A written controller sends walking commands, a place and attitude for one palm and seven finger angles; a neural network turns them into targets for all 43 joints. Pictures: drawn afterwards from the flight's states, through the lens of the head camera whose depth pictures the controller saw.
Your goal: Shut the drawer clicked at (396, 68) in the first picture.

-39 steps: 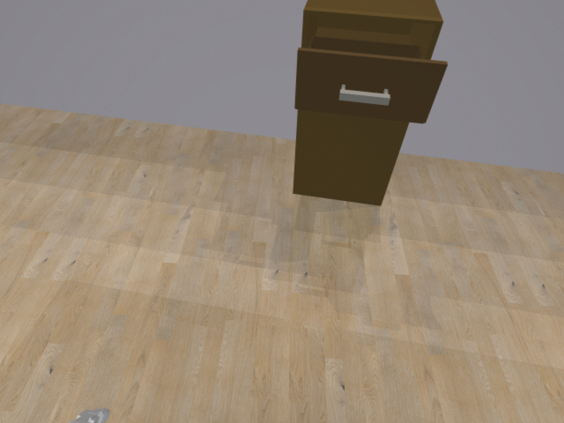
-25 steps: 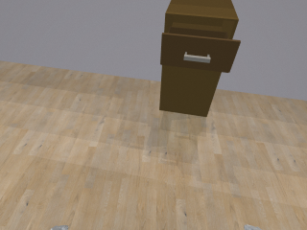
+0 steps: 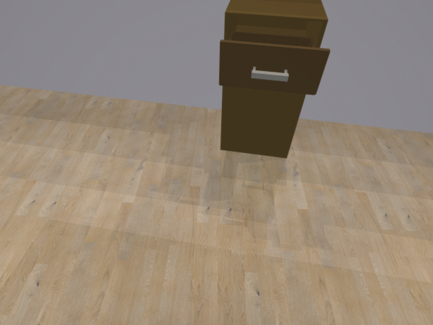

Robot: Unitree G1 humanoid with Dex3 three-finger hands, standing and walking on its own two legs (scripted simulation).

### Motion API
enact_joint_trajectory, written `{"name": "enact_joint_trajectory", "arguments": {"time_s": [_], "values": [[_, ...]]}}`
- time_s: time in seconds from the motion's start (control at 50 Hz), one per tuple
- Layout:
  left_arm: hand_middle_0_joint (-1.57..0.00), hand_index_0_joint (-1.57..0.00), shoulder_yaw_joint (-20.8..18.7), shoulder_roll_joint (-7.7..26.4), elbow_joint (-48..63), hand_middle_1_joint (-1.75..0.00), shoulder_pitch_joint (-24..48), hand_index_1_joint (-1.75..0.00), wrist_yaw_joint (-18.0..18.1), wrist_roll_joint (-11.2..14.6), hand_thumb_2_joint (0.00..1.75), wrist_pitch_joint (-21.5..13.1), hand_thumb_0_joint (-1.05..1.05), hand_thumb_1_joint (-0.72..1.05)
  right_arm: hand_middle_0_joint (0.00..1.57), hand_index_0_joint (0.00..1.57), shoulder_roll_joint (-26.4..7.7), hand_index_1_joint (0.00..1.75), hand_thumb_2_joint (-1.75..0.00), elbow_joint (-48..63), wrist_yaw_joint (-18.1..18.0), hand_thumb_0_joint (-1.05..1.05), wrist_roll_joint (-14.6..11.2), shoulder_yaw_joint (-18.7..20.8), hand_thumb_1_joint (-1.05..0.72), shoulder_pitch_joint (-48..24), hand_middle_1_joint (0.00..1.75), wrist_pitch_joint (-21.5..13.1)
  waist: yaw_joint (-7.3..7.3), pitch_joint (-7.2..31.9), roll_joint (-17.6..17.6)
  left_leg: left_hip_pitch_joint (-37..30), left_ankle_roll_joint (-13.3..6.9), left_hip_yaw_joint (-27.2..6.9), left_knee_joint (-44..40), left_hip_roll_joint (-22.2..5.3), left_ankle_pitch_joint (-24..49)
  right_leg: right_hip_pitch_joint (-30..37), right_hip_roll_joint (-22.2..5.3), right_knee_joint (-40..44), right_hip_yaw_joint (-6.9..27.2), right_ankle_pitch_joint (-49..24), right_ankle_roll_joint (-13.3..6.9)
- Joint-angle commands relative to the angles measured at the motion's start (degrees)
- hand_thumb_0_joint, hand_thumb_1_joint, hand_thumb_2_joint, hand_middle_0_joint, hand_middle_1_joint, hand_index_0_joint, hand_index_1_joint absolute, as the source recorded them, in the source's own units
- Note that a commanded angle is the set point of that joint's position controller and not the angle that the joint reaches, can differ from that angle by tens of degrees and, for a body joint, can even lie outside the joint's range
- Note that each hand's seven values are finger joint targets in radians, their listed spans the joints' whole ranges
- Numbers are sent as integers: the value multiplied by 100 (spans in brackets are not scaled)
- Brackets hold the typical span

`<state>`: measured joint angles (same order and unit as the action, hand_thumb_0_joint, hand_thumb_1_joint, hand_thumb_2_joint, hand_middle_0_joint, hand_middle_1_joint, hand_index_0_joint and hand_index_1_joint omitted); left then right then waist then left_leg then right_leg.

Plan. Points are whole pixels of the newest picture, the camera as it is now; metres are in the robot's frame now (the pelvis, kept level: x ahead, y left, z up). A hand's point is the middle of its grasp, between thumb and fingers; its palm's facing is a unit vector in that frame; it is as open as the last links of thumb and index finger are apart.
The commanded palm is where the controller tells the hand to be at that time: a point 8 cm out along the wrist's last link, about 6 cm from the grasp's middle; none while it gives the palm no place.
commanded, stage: stand and wait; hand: left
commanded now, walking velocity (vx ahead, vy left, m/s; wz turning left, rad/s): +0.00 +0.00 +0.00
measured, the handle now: (269, 73) +0.99 -0.15 -0.02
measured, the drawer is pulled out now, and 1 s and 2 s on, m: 0.30 0.30 0.30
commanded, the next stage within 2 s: look at it before walking up in 0.10 s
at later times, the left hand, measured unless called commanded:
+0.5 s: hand out of the picture +0.07 +0.25 -0.16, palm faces -0.03 -0.94 -0.33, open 7.4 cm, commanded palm none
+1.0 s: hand out of the picture +0.07 +0.23 -0.17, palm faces -0.08 -0.95 -0.31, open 7.4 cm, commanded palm none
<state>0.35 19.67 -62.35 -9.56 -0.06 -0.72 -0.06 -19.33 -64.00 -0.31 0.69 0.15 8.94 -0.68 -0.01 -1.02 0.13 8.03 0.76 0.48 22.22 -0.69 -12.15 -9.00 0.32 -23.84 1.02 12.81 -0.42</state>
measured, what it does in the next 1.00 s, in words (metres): stands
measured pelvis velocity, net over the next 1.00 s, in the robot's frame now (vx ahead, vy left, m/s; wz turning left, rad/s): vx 0.00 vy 0.00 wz -0.10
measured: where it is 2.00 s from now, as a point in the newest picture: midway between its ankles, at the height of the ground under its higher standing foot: outside the picture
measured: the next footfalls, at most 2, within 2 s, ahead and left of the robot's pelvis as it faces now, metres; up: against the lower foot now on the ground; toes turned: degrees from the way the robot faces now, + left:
left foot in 1.64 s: +0.28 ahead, +0.07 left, +0.00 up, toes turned -24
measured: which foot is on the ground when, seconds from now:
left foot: down 0.00-1.00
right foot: down 0.00-1.00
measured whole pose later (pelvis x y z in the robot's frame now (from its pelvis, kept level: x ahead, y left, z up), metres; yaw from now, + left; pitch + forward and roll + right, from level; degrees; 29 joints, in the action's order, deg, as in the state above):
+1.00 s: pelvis +0.00 +0.00 -0.01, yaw -6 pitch -1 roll +1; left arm -1.2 17.7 -58.5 -11.7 0.2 -1.1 2.4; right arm -15.8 -58.7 -1.5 0.8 1.4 7.3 0.1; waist -1.2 -2.2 1.4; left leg 10.2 0.9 5.7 27.3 -2.0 -15.8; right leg -14.6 1.9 -31.6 5.9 15.5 -0.3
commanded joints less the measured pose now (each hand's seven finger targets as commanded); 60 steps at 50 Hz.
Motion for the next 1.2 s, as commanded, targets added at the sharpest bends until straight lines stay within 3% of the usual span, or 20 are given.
{"name": "enact_joint_trajectory", "arguments": {"time_s": [0.0, 0.66, 0.78, 0.86, 0.9, 0.94, 0.96, 0.98, 1.0, 1.02, 1.04, 1.06, 1.08, 1.1, 1.12, 1.14, 1.16, 1.18], "values": [[-20, -20, -230, 1192, 362, -30, 340, -30, 69, 15, 90, -145, 0, 90, 20, 20, -1147, 30, -90, 391, -52, 0, -15, 192, -90, -342, 30, -141, -4, 144, 23, 46, -211, -519, -407, -585, 403, -145, -688, 555, 662, -350, -181], [-20, -20, -228, 1142, 352, -30, 320, -30, 66, 8, 90, -164, 0, 90, 20, 20, -1150, 30, -90, 336, -50, 0, -20, 187, -90, -402, 30, -152, 2, 213, -4, -115, -199, -524, -477, -631, 640, -64, -680, 594, 626, -687, -143], [-20, -20, -259, 1201, 389, -30, 334, -30, 63, 8, 90, -146, 0, 90, 20, 20, -1209, 30, -90, 367, -80, 0, -18, 217, -90, -389, 30, -169, 5, 272, -55, -279, -189, -407, -364, -690, 1002, -53, -647, 439, 661, -1245, -173], [-20, -20, -220, 557, 472, -30, -71, -30, 89, 3, 90, 80, 0, 90, 20, 20, -543, 30, -90, 481, -137, 0, -11, 186, -90, 46, 30, -28, 40, 263, -72, -326, -97, -72, 35, -788, 1096, -452, -534, -102, 755, -1634, -99], [-20, -20, -269, 538, 637, -30, -156, -30, 74, -20, 90, 142, 0, 90, 20, 20, -603, 30, -90, 653, -160, 0, -6, 273, -90, 119, 30, 31, 35, 200, -156, -282, -161, -81, 116, -932, 1014, -742, -395, -451, 721, -1533, -86], [-20, -20, -315, 455, 802, -30, -204, -30, 44, -31, 90, 189, 0, 90, 20, 20, -679, 30, -90, 835, -175, 0, 11, 355, -90, 106, 30, 60, 33, 126, -468, -189, -314, -214, 28, -1196, 881, -1058, -198, -975, 586, -1163, -40], [-20, -20, -336, 400, 874, -30, -250, -30, 26, -37, 90, 211, 0, 90, 20, 20, -712, 30, -90, 923, -176, 0, 12, 394, -90, 71, 30, 66, 4, 70, -644, -51, -454, -312, -42, -1418, 899, -1136, -96, -1382, 445, -722, -2], [-20, -20, -346, 311, 943, -30, -332, -30, 10, -39, 90, 231, 0, 90, 20, 20, -731, 30, -90, 1006, -168, 0, 18, 436, -90, 13, 30, 58, -41, 72, -909, -13, -640, -420, -114, -1669, 1124, -1295, -14, -1863, 254, 201, 39], [-20, -20, -358, 233, 987, -30, -392, -30, -18, -48, 90, 242, 0, 90, 20, 20, -750, 30, -90, 1052, -147, 0, 26, 445, -90, 50, 30, 44, -42, 147, -1103, -46, -848, -496, -244, -1936, 974, -1343, 10, -2298, -23, 1231, 79], [-20, -20, -394, 158, 1065, -30, -428, -30, -56, -49, 90, 252, 0, 90, 20, 20, -749, 30, -90, 1105, -129, 0, 46, 462, -90, 25, 30, 37, -53, 107, -1131, 215, -958, -500, -341, -2108, 375, -1208, -134, -2427, -100, 1652, 78], [-20, -20, -426, 106, 1091, -30, -553, -30, -108, -59, 90, 237, 0, 90, 20, 20, -746, 30, -90, 1163, -115, 0, 59, 465, -90, -133, 30, 32, -189, 58, -940, 584, -877, -376, -210, -2075, -252, -802, -239, -2095, -88, 1554, 50], [-20, -20, -458, 34, 1000, -30, -922, -30, -145, -84, 90, 204, 0, 90, 20, 20, -708, 30, -90, 1204, -95, 0, 74, 471, -90, -283, 30, 48, -406, 25, -694, 1059, -660, -109, 234, -1842, -973, -201, -151, -1551, -245, 1156, 29], [-20, -20, -502, 133, 841, -30, -1498, -30, -143, -110, 90, 142, 0, 90, 20, 20, -576, 30, -90, 1257, -61, 0, 61, 448, -90, -396, 30, 80, -676, -19, 6, 1740, -318, 352, 1356, -1341, -1787, 466, -186, -631, 17, 977, -61], [-20, -20, -628, 833, 819, -30, -1816, -30, -46, -171, 90, 17, 0, 90, 20, 20, -33, 30, -90, 1483, -6, 0, -1, 344, -90, -330, 30, 112, -734, -195, 2327, 3270, 191, 1029, 3554, -304, -2727, 841, -1629, 934, 2771, 1998, -641], [-20, -20, -627, 842, 880, -30, -2056, -30, 49, -39, 90, -23, 0, 90, 20, 20, -247, 30, -90, 1744, 4, 0, 37, 347, -90, -844, 30, 59, -879, -590, 1864, 3489, 123, 156, 4216, -233, -2352, 52, -2043, 1752, 4012, 2173, -1066], [-20, -20, -614, 766, 944, -30, -1756, -30, 76, -45, 90, -67, 0, 90, 20, 20, -215, 30, -90, 1742, 29, 0, 21, 386, -90, -987, 30, 9, -661, -822, 1137, 3493, 87, -208, 4569, -350, -1698, -247, -1912, 1801, 4088, 2437, -1235], [-20, -20, -573, 555, 1047, -30, -1369, -30, 66, -45, 90, -118, 0, 90, 20, 20, -222, 30, -90, 1638, 53, 0, 44, 416, -90, -696, 30, -39, -351, -773, 622, 3393, 96, -289, 4504, -504, -1152, -285, -1752, 1604, 3531, 2274, -1247], [-20, -20, -533, 389, 1122, -30, -1168, -30, 49, -44, 90, -168, 0, 90, 20, 20, -178, 30, -90, 1538, 78, 0, 70, 437, -90, -480, 30, -50, -204, -592, 350, 3115, 155, -228, 4362, -555, -780, -362, -1527, 1483, 3009, 1920, -1174]]}}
